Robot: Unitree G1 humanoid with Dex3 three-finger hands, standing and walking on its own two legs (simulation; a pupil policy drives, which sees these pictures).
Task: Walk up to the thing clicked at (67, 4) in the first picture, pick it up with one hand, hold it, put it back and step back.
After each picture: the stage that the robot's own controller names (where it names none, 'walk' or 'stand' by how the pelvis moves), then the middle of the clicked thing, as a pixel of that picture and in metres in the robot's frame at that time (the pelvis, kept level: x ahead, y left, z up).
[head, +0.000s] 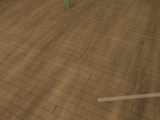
stand; (67, 1) +2.36 +0.25 -0.65
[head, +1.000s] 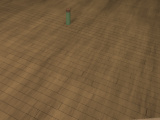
walk; (68, 16) +2.23 +0.19 -0.64
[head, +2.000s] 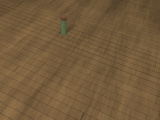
walk; (63, 25) +1.62 +0.17 -0.65
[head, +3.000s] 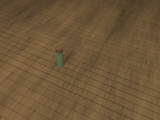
walk; (59, 57) +1.11 +0.21 -0.65
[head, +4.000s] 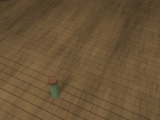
walk; (54, 87) +0.73 +0.23 -0.65
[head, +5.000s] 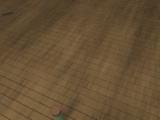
walk; (58, 116) +0.49 +0.23 -0.63
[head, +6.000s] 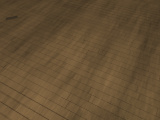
stand; out of the picture +0.41 +0.20 -0.65
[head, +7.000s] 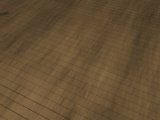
stand; out of the picture +0.40 +0.22 -0.66
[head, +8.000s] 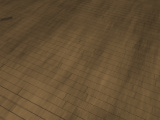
stand; out of the picture +0.41 +0.21 -0.66
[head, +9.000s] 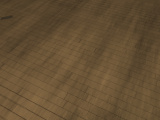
stand; out of the picture +0.40 +0.21 -0.66
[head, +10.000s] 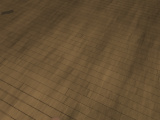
go down; out of the picture +0.41 +0.21 -0.66
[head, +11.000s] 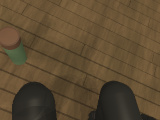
go down; (14, 49) +0.48 +0.26 -0.24
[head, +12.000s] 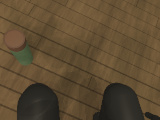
close in; (21, 50) +0.47 +0.26 -0.25
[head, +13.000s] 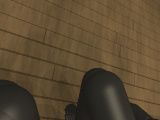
close in; out of the picture +0.44 +0.32 -0.16
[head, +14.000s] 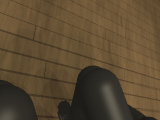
lift; out of the picture +0.43 +0.31 -0.16
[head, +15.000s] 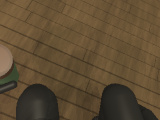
lift; (2, 70) +0.34 +0.27 -0.04
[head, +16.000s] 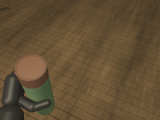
hold; (39, 90) +0.30 +0.15 +0.09
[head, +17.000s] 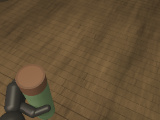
hold; (39, 96) +0.30 +0.16 +0.03
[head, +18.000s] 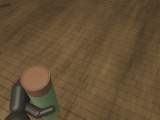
crouch; (44, 97) +0.30 +0.14 +0.04
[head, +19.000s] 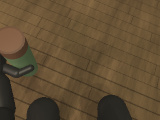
crouch; (21, 57) +0.42 +0.20 -0.04
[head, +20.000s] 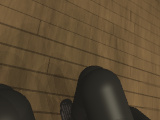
lower; out of the picture +0.42 +0.30 -0.17
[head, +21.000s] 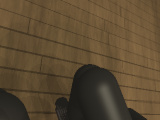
lower; out of the picture +0.43 +0.32 -0.16
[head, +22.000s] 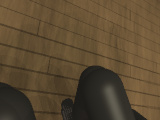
lower; out of the picture +0.41 +0.31 -0.16
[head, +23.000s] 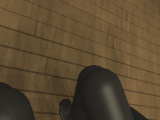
lower; out of the picture +0.42 +0.31 -0.16
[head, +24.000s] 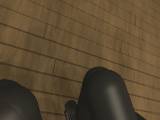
loosen; out of the picture +0.41 +0.28 -0.15
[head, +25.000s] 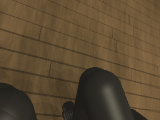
withdraw; out of the picture +0.42 +0.29 -0.17
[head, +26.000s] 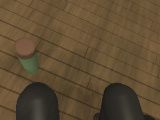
walk; (28, 58) +0.45 +0.24 -0.24
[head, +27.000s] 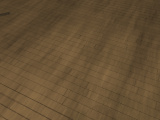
stand; out of the picture +0.38 +0.16 -0.59
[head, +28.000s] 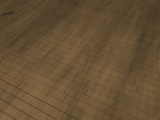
stand; out of the picture +0.41 +0.18 -0.60
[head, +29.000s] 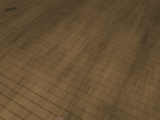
stand; out of the picture +0.41 +0.18 -0.61
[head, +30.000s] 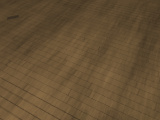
stand; out of the picture +0.42 +0.17 -0.65
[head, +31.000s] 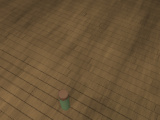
walk; (64, 100) +0.52 +0.15 -0.63
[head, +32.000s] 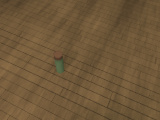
walk; (59, 62) +0.81 +0.22 -0.63
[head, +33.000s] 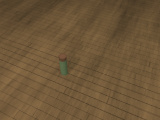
stand; (63, 65) +1.02 +0.21 -0.64
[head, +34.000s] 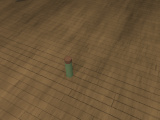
stand; (68, 67) +1.02 +0.18 -0.66
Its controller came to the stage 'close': yes
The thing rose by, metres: 0.68
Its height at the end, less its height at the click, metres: +0.00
